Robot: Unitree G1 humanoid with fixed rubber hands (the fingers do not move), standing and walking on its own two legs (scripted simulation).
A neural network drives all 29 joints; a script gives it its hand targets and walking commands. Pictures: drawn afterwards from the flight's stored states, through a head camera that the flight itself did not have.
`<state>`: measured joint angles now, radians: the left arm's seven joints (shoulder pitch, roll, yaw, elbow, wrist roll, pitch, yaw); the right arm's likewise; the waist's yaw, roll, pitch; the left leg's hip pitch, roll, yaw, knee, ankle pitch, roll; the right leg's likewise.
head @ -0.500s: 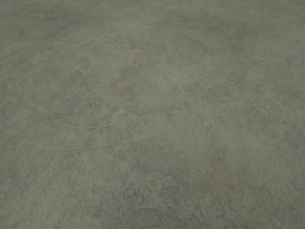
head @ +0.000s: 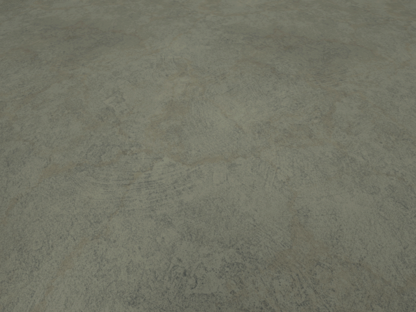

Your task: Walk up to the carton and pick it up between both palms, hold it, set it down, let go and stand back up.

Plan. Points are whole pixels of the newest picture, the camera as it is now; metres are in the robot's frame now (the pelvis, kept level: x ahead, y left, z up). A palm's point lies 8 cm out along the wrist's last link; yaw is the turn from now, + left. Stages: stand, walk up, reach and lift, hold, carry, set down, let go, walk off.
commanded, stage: stand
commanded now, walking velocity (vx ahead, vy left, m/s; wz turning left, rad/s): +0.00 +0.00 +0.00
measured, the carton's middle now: out of the picture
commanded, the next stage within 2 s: walk up in 1.32 s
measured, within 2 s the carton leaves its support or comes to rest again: neither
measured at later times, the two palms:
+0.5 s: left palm out of the picture -0.02 +0.20 -0.15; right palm out of the picture -0.02 -0.19 -0.15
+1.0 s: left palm out of the picture -0.02 +0.21 -0.15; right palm out of the picture -0.02 -0.19 -0.15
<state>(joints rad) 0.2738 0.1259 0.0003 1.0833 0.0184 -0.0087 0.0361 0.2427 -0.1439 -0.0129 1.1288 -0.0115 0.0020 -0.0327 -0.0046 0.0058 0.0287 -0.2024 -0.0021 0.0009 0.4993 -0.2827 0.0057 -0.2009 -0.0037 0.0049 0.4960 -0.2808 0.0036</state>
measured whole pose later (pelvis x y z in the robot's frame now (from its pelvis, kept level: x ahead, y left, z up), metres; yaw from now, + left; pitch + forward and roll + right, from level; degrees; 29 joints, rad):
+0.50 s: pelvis +0.01 +0.00 +0.00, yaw +0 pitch -2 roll +0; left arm 0.27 0.10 0.00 1.19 0.01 0.00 0.04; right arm 0.27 -0.10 0.00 1.19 -0.01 -0.01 -0.04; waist 0.00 0.00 0.04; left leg -0.16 -0.01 0.01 0.46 -0.27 0.01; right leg -0.16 -0.01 0.01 0.46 -0.28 0.01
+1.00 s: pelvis +0.01 +0.01 +0.00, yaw +0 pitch -2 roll +0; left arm 0.28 0.10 0.00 1.20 0.01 0.00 0.05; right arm 0.29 -0.09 0.00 1.20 -0.01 -0.01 -0.05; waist 0.00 0.00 0.04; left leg -0.14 -0.01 0.01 0.44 -0.27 0.02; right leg -0.14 -0.01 0.01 0.44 -0.27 0.02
